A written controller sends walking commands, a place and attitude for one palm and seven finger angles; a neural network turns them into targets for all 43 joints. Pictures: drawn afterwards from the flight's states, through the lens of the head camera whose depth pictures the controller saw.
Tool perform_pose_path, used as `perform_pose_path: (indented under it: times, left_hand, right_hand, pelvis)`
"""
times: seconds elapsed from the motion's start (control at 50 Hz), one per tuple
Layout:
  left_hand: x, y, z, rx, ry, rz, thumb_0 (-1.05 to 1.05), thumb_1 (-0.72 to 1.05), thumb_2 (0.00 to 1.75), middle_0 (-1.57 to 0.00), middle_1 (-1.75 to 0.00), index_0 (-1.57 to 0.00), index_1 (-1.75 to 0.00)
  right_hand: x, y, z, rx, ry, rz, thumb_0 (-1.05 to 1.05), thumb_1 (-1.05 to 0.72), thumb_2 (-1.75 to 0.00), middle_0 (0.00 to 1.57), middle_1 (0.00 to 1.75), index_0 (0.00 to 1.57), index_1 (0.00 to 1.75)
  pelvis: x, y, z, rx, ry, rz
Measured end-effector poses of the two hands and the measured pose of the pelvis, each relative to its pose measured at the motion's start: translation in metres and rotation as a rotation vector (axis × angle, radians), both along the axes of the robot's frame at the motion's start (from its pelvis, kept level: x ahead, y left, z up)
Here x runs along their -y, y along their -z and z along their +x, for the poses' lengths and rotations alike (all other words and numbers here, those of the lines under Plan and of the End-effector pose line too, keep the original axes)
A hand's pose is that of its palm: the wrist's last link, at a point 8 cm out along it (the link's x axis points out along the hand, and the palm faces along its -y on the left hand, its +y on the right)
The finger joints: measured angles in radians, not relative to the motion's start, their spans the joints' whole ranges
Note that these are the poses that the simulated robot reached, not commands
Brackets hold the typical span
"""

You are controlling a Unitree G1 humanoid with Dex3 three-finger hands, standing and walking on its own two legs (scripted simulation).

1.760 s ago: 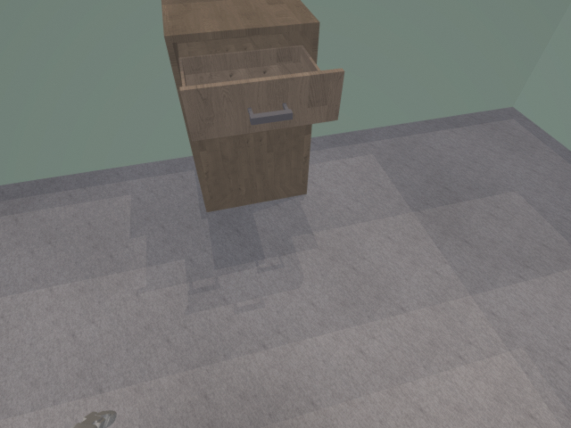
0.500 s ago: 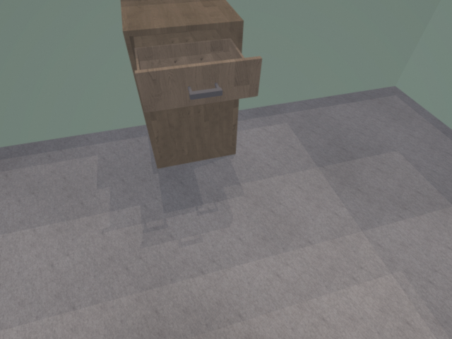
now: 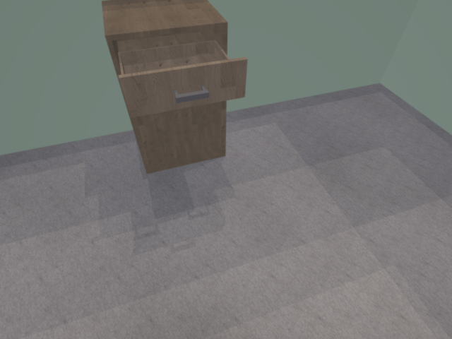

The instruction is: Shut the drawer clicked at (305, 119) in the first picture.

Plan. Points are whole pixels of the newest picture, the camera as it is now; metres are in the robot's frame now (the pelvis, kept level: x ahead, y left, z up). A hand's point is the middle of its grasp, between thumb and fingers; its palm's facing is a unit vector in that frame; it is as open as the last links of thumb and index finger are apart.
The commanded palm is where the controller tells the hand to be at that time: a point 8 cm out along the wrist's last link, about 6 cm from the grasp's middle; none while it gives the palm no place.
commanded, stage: walk to a spot facing it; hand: left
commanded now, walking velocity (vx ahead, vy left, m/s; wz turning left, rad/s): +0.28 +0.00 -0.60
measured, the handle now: (190, 93) +0.91 +0.20 -0.06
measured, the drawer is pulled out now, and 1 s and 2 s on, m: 0.30 0.30 0.30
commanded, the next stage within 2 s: none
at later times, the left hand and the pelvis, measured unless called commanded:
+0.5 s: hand out of the picture +0.09 +0.13 -0.15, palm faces -0.16 -0.97 -0.19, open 7.4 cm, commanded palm none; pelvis +0.12 -0.05 +0.00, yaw -16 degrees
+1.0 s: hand (200, 201) +0.51 +0.11 -0.16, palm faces -0.45 -0.88 -0.18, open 7.4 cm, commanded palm none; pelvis +0.34 -0.03 +0.00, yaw -33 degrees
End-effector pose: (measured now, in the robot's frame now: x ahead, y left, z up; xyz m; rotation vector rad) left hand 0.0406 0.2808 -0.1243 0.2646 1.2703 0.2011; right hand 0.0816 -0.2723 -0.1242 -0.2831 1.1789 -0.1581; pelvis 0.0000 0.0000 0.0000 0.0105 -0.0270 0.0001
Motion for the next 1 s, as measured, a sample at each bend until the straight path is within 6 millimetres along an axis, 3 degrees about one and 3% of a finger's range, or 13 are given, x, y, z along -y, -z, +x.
perform_pose_path:
  times: [0.1,0.18,0.26,0.32,0.42,0.56,0.68,0.74,0.78,0.86,0.92,1.0]
  left_hand:
    - [0.025,0.007,0.003,-0.059,0.027,-0.041,0.01,0.90,0.90,-0.20,-0.30,-0.20,-0.30]
    - [0.052,0.012,0.021,-0.065,0.062,-0.053,0.01,0.90,0.90,-0.20,-0.30,-0.20,-0.30]
    - [0.075,0.016,0.031,-0.038,0.044,-0.054,0.01,0.90,0.90,-0.20,-0.30,-0.21,-0.30]
    - [0.090,0.010,0.030,-0.083,0.045,-0.070,0.00,0.90,0.90,-0.20,-0.30,-0.20,-0.30]
    - [0.106,0.000,0.038,-0.188,0.093,-0.098,0.00,0.90,0.90,-0.20,-0.30,-0.21,-0.30]
    - [0.102,0.002,0.085,-0.223,0.114,-0.093,0.01,0.90,0.90,-0.20,-0.30,-0.21,-0.30]
    - [0.082,0.023,0.154,-0.232,0.139,-0.089,0.01,0.90,0.90,-0.20,-0.30,-0.21,-0.30]
    - [0.070,0.042,0.205,-0.238,0.181,-0.095,0.01,0.90,0.90,-0.20,-0.30,-0.21,-0.30]
    - [0.066,0.046,0.248,-0.208,0.231,-0.097,0.01,0.90,0.90,-0.20,-0.30,-0.20,-0.30]
    - [0.075,0.036,0.346,-0.085,0.332,-0.116,0.01,0.91,0.90,-0.20,-0.30,-0.20,-0.30]
    - [0.091,0.023,0.412,0.005,0.400,-0.132,0.01,0.91,0.90,-0.19,-0.30,-0.20,-0.30]
    - [0.119,0.012,0.481,0.064,0.498,-0.146,0.00,0.91,0.90,-0.19,-0.30,-0.20,-0.30]
  right_hand:
    - [0.001,0.016,-0.025,-0.027,0.092,0.054,0.00,-0.90,-0.90,0.20,0.30,0.21,0.30]
    - [0.013,0.036,-0.045,-0.086,0.160,0.085,0.00,-0.90,-0.90,0.20,0.30,0.21,0.30]
    - [0.024,0.042,-0.047,-0.164,0.185,0.097,0.00,-0.90,-0.90,0.20,0.30,0.20,0.30]
    - [0.030,0.029,-0.024,-0.133,0.202,0.102,0.01,-0.91,-0.90,0.20,0.30,0.20,0.30]
    - [0.036,0.010,0.037,0.010,0.248,0.108,0.01,-0.91,-0.90,0.20,0.30,0.20,0.30]
    - [0.031,0.000,0.128,0.133,0.258,0.116,0.01,-0.91,-0.90,0.20,0.30,0.20,0.30]
    - [0.017,-0.002,0.215,0.220,0.246,0.101,0.01,-0.91,-0.90,0.20,0.30,0.20,0.30]
    - [0.011,0.001,0.239,0.277,0.281,0.061,0.00,-0.90,-0.90,0.20,0.30,0.20,0.30]
    - [0.007,-0.002,0.235,0.266,0.328,0.048,0.00,-0.90,-0.90,0.20,0.30,0.20,0.30]
    - [-0.005,-0.008,0.202,0.161,0.448,0.029,0.00,-0.90,-0.90,0.20,0.30,0.20,0.30]
    - [-0.015,-0.008,0.173,0.071,0.549,0.020,0.00,-0.92,-0.90,0.20,0.30,0.20,0.30]
    - [-0.032,-0.007,0.141,-0.035,0.665,0.031,0.00,-0.92,-0.90,0.20,0.30,0.20,0.30]
  pelvis:
    - [0.010,0.006,0.016,-0.002,0.075,0.015]
    - [0.027,0.015,0.033,-0.001,0.124,0.015]
    - [0.043,0.018,0.050,-0.003,0.131,-0.002]
    - [0.050,0.008,0.067,-0.011,0.165,0.004]
    - [0.054,-0.004,0.096,-0.031,0.234,0.013]
    - [0.050,-0.002,0.151,-0.039,0.295,-0.005]
    - [0.038,0.012,0.216,-0.037,0.343,-0.022]
    - [0.030,0.025,0.248,-0.026,0.392,-0.031]
    - [0.028,0.022,0.264,-0.008,0.430,-0.027]
    - [0.025,0.008,0.294,0.004,0.479,-0.030]
    - [0.024,0.001,0.316,0.000,0.521,-0.028]
    - [0.026,-0.003,0.343,-0.006,0.574,-0.021]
